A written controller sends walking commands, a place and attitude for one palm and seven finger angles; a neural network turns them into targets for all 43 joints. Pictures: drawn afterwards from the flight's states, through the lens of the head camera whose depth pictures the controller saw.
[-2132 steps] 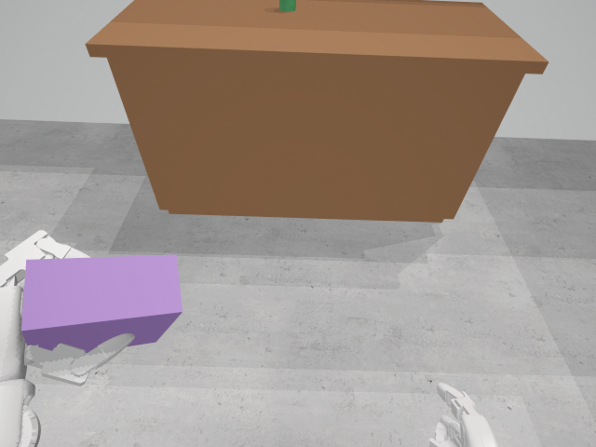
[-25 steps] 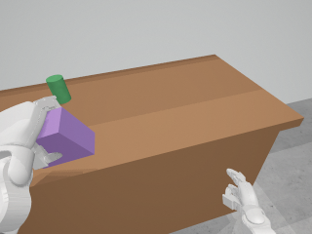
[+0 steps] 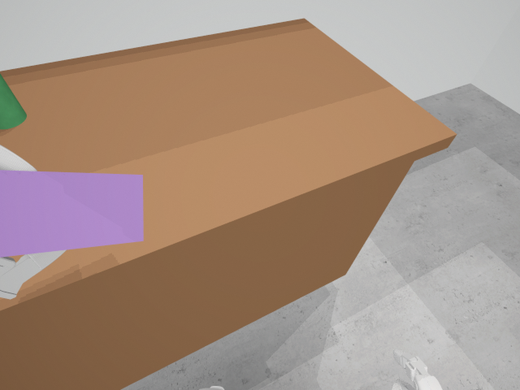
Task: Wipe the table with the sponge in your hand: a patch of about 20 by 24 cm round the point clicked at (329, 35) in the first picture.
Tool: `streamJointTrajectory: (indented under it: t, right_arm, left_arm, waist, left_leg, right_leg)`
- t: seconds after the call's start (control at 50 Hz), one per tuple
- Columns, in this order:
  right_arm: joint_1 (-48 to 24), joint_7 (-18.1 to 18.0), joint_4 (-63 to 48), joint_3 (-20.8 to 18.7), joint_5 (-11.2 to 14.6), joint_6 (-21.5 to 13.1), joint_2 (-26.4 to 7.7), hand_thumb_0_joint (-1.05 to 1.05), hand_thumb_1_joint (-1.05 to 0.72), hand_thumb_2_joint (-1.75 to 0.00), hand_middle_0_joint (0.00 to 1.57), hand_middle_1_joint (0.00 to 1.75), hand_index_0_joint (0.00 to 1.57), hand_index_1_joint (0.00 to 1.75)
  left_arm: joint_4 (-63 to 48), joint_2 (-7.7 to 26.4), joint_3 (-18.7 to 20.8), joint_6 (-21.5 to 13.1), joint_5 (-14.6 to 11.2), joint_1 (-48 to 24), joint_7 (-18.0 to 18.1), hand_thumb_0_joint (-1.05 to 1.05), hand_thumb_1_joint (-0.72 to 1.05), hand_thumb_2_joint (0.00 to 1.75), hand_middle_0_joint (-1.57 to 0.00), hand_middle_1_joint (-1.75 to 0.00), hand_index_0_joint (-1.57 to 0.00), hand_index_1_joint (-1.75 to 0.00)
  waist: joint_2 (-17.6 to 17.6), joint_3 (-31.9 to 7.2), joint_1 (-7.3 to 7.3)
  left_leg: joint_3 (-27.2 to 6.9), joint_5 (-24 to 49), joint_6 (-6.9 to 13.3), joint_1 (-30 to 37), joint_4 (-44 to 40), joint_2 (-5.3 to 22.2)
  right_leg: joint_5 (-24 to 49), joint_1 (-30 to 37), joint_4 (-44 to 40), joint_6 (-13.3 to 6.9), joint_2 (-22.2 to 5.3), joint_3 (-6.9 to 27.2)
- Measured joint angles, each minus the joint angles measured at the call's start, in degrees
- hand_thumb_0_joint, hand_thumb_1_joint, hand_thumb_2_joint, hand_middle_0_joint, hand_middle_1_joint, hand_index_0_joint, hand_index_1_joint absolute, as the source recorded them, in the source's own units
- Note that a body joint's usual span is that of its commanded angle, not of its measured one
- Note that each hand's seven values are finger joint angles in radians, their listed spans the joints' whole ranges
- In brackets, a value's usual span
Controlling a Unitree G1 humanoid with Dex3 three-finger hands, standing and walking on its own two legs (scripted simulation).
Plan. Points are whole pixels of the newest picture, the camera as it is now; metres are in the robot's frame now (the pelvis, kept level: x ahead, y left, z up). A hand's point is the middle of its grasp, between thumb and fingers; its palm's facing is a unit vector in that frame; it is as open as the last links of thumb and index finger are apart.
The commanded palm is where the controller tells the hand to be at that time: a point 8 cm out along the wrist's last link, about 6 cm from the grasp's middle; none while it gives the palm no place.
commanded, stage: step back with the hand held close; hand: left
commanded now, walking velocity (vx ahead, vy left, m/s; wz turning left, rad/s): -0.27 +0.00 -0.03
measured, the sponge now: (71, 207) +0.25 +0.20 +0.23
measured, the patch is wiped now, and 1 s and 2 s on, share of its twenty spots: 1.00 1.00 1.00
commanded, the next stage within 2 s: stop stepping back and stand still in 0.72 s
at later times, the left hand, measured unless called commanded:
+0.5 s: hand out of the picture +0.13 +0.24 +0.27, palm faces +0.51 -0.78 -0.35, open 9.7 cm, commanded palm +0.07 +0.29 +0.28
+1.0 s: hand out of the picture +0.00 +0.25 +0.28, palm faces +0.51 -0.79 -0.33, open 9.7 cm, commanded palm -0.06 +0.29 +0.28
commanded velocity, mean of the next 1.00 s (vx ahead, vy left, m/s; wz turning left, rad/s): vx -0.23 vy -0.01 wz -0.04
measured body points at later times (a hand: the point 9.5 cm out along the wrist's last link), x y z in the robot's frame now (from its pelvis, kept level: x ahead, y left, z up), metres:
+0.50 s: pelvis -0.08 +0.00 -0.01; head -0.05 +0.03 +0.43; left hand +0.10 +0.28 +0.28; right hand +0.11 -0.22 -0.08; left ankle -0.01 +0.12 -0.73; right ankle -0.02 -0.12 -0.69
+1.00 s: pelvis -0.22 +0.01 +0.00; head -0.20 +0.04 +0.44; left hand -0.04 +0.29 +0.29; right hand -0.06 -0.24 -0.07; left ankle -0.18 +0.12 -0.73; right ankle -0.17 -0.12 -0.68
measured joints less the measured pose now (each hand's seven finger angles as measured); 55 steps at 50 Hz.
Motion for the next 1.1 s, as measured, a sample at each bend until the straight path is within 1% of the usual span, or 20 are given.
streamJointTrajectory:
  t: [0.1, 0.18, 0.24, 0.28, 0.34, 0.38, 0.4, 0.48, 0.52, 0.56, 0.62, 0.66, 0.72, 0.76, 0.8, 0.86, 0.92, 0.98, 1.02, 1.1]
  right_arm:
    - [-1.69, -0.42, -1.12, 0.04, -0.47, -1.71, 0.99, 0.02, -0.91, -0.90, 0.20, 0.30, 0.21, 0.30]
    - [-2.17, -0.54, -1.85, 0.18, -0.55, -2.96, 1.17, 0.01, -0.90, -0.90, 0.20, 0.30, 0.21, 0.30]
    - [-2.60, -0.32, -1.98, 0.70, -0.16, -3.05, 1.21, 0.01, -0.90, -0.90, 0.20, 0.30, 0.21, 0.30]
    - [-3.25, -0.09, -1.53, 1.13, 0.01, -2.74, 1.06, 0.01, -0.90, -0.90, 0.20, 0.30, 0.21, 0.30]
    - [-4.63, 0.47, -0.55, 1.57, 0.32, -1.61, 1.05, 0.01, -0.90, -0.90, 0.20, 0.30, 0.21, 0.30]
    - [-5.11, 0.53, -0.92, 1.69, 0.11, -1.00, 1.02, 0.01, -0.90, -0.90, 0.20, 0.30, 0.21, 0.30]
    - [-5.46, 0.40, -1.29, 1.53, -0.13, -0.91, 1.10, 0.01, -0.90, -0.90, 0.20, 0.30, 0.21, 0.30]
    - [-5.17, 0.28, -2.38, 0.22, -0.89, -2.53, 2.34, 0.01, -0.90, -0.90, 0.20, 0.30, 0.21, 0.30]
    - [-4.45, 0.58, -1.54, -0.32, -0.88, -4.09, 3.19, 0.01, -0.90, -0.90, 0.20, 0.30, 0.21, 0.30]
    - [-3.79, 1.10, -0.54, -0.31, -0.67, -4.77, 3.50, 0.01, -0.90, -0.90, 0.20, 0.30, 0.21, 0.30]
    - [-3.19, 1.72, -0.69, 0.62, -0.34, -4.75, 2.85, 0.01, -0.90, -0.90, 0.20, 0.30, 0.21, 0.30]
    - [-4.18, 1.93, -0.45, 0.73, 0.08, -4.27, 1.80, 0.01, -0.90, -0.90, 0.20, 0.30, 0.21, 0.30]
    - [-5.05, 1.92, -0.15, 0.01, 0.79, -2.02, 2.67, 0.01, -0.90, -0.90, 0.20, 0.30, 0.21, 0.30]
    - [-5.16, 1.54, -1.26, -0.02, 0.65, -0.74, 3.26, 0.02, -0.90, -0.90, 0.20, 0.30, 0.21, 0.30]
    - [-5.07, 0.89, -2.64, -0.16, 0.46, -0.51, 3.31, 0.02, -0.90, -0.90, 0.20, 0.30, 0.21, 0.30]
    - [-4.81, 0.11, -4.03, -1.11, 0.31, -1.45, 1.90, 0.01, -0.90, -0.90, 0.20, 0.30, 0.21, 0.30]
    - [-5.48, -0.33, -2.49, -2.23, 0.30, -2.88, 2.59, 0.01, -0.91, -0.90, 0.20, 0.30, 0.21, 0.30]
    - [-3.70, 0.88, -1.09, -1.94, 0.75, -4.87, 2.90, 0.01, -0.91, -0.90, 0.19, 0.30, 0.20, 0.30]
    - [-1.95, 1.60, -0.34, -1.30, 1.03, -5.17, 2.86, 0.01, -0.91, -0.90, 0.20, 0.30, 0.20, 0.30]
    - [1.01, 1.99, -0.14, 0.60, 0.70, -4.25, 2.42, 0.01, -0.90, -0.90, 0.20, 0.30, 0.21, 0.30]
  left_arm:
    - [-2.70, 0.19, -0.29, -1.65, 0.77, 0.22, 0.00, -0.02, -0.48, 1.07, -0.74, -1.35, -0.78, -1.34]
    - [0.30, -0.62, 0.38, -2.41, 1.46, -5.25, 0.11, -0.01, -0.48, 1.07, -0.74, -1.35, -0.78, -1.34]
    - [4.51, -2.00, 0.01, -1.86, 1.17, -9.69, 0.28, -0.01, -0.48, 1.07, -0.74, -1.35, -0.78, -1.34]
    - [6.18, -3.29, -1.25, -1.02, 0.87, -11.82, 0.42, -0.01, -0.48, 1.07, -0.74, -1.35, -0.78, -1.34]
    - [5.00, -4.82, -3.88, 0.37, 0.36, -12.31, 0.38, -0.01, -0.48, 1.07, -0.74, -1.36, -0.78, -1.34]
    - [2.21, -4.73, -4.86, 0.92, 0.21, -10.84, 0.14, -0.01, -0.48, 1.07, -0.74, -1.36, -0.78, -1.34]
    - [0.71, -4.20, -4.78, 0.85, 0.22, -10.13, 0.06, -0.01, -0.48, 1.07, -0.74, -1.36, -0.78, -1.34]
    - [-2.85, -2.30, -1.68, -0.06, 0.32, -7.31, 0.43, -0.01, -0.48, 1.07, -0.74, -1.35, -0.78, -1.34]
    - [-2.38, -1.78, -0.29, -0.64, 0.00, -8.36, 0.70, -0.02, -0.48, 1.07, -0.74, -1.35, -0.78, -1.34]
    - [-0.45, -1.93, 0.33, -1.19, -0.11, -10.54, 0.78, -0.01, -0.48, 1.07, -0.74, -1.35, -0.78, -1.34]
    - [2.45, -2.45, 0.52, -1.33, -0.19, -13.05, 0.59, -0.01, -0.48, 1.07, -0.74, -1.35, -0.78, -1.34]
    - [3.21, -3.86, -0.89, -1.74, -0.15, -13.40, 0.06, -0.01, -0.48, 1.07, -0.74, -1.36, -0.78, -1.34]
    - [0.83, -3.44, -3.02, -1.40, -0.35, -8.99, -0.99, -0.01, -0.48, 1.07, -0.74, -1.36, -0.78, -1.34]
    - [-1.80, -2.63, -3.29, -1.18, -0.32, -4.51, -1.33, -0.01, -0.48, 1.07, -0.74, -1.36, -0.78, -1.34]
    - [-4.35, -1.23, -3.07, -1.00, -0.19, -1.89, -1.19, -0.01, -0.48, 1.07, -0.74, -1.36, -0.78, -1.34]
    - [-6.81, 1.42, -1.36, -1.68, -0.49, -1.51, -0.43, -0.01, -0.48, 1.07, -0.74, -1.36, -0.78, -1.34]
    - [-5.51, 2.47, 1.11, -2.29, -0.78, -4.24, 0.61, -0.01, -0.48, 1.07, -0.75, -1.35, -0.78, -1.34]
    - [-2.52, 0.81, 1.99, -1.27, -0.57, -6.90, 1.33, -0.01, -0.48, 1.07, -0.75, -1.35, -0.78, -1.34]
    - [-0.18, -0.88, 1.48, -0.62, -0.48, -8.08, 1.48, -0.01, -0.48, 1.07, -0.75, -1.35, -0.78, -1.34]
    - [4.64, -3.45, -0.69, 0.91, -0.37, -8.60, 0.84, -0.01, -0.48, 1.07, -0.74, -1.36, -0.78, -1.34]
  waist:
    - [-0.71, -0.78, 0.81]
    - [0.28, -1.24, 2.85]
    - [1.05, -1.79, 3.63]
    - [1.10, -2.06, 3.52]
    - [-0.45, -1.78, 2.47]
    - [-1.55, -1.67, 1.24]
    - [-2.33, -0.93, 0.66]
    - [-3.80, 1.63, 2.30]
    - [-3.39, 2.23, 3.18]
    - [-2.34, 2.31, 3.78]
    - [-0.08, 2.08, 3.93]
    - [3.13, 3.25, 2.99]
    - [0.21, 2.94, 1.71]
    - [-2.42, 2.19, 0.80]
    - [-4.44, 1.76, -0.01]
    - [-5.03, 1.09, -1.01]
    - [-7.27, 3.25, 0.54]
    - [-5.75, 2.73, 0.93]
    - [-4.25, 1.12, 0.98]
    - [-1.40, -2.67, 1.23]
  left_leg:
    - [0.49, 0.43, 0.43, -1.92, 1.66, -0.56]
    - [0.39, 0.87, 0.43, -1.89, 2.30, -0.46]
    - [0.36, -1.66, 0.07, -2.48, 4.24, 0.01]
    - [0.33, -7.66, -0.54, -4.04, 7.60, 0.38]
    - [0.98, -10.11, -0.93, -3.63, 12.34, 1.12]
    - [0.98, -10.52, -0.33, -0.94, 8.14, 2.32]
    - [1.59, -6.11, -0.23, -1.22, 6.52, 2.33]
    - [3.80, -1.78, -1.19, -2.37, 5.98, 2.69]
    - [3.92, -0.52, -1.44, -1.97, 4.13, 3.49]
    - [3.61, 1.19, -1.90, -1.62, 2.20, 4.45]
    - [2.90, 2.21, -2.77, -2.97, 2.82, 6.07]
    - [0.37, -2.13, -3.25, -5.22, 7.65, 7.33]
    - [0.64, -10.05, -4.22, -8.40, 23.94, 3.83]
    - [2.45, -11.30, -4.33, -7.19, 26.89, 2.91]
    - [3.65, -11.90, -4.04, -3.47, 20.30, 2.80]
    - [3.92, -7.56, -2.70, 3.79, 2.82, 3.83]
    - [5.51, -5.73, -1.47, 2.93, 3.34, 2.66]
    - [5.01, -2.80, -1.34, 3.29, 1.98, 3.40]
    - [4.42, -1.41, -1.45, 3.54, 0.73, 3.95]
    - [3.66, -1.33, -1.73, 2.06, 1.68, 4.82]
  right_leg:
    - [-0.31, -2.59, 3.09, 0.37, -0.58, 0.28]
    - [-2.61, -2.84, 4.77, 0.61, -0.46, 0.17]
    - [1.23, -2.28, 3.80, 0.15, -0.40, -0.48]
    - [1.11, -2.69, 3.95, -0.18, -0.59, -1.22]
    - [1.00, -3.85, 5.05, -0.17, -1.77, -1.73]
    - [1.12, -5.54, 6.10, 0.17, -2.68, -2.15]
    - [1.21, -6.41, 6.81, 0.42, -3.43, -2.26]
    - [-10.51, -10.59, 21.44, 1.56, -1.83, 1.59]
    - [-14.00, -9.58, 25.66, 1.93, -0.70, 2.46]
    - [-13.70, -5.31, 20.02, 1.98, -0.64, 2.09]
    - [-4.75, 2.72, 5.14, 1.68, -0.94, 1.08]
    - [-2.68, 3.40, 2.89, 1.10, 1.22, -0.49]
    - [-1.89, 1.74, 2.66, 0.89, -0.16, 0.81]
    - [-0.39, 0.29, 1.90, 1.18, -1.30, 2.26]
    - [1.18, -1.68, 1.56, 1.62, -2.41, 2.99]
    - [1.93, -6.33, 4.33, 2.76, -3.38, 2.50]
    - [-9.77, -10.55, 17.17, 2.37, -2.79, 4.36]
    - [-13.05, -10.79, 27.10, 2.28, -0.78, 3.69]
    - [-12.55, -7.63, 24.37, 2.05, -0.86, 2.04]
    - [-10.26, 3.17, 9.11, 1.07, -1.22, -0.84]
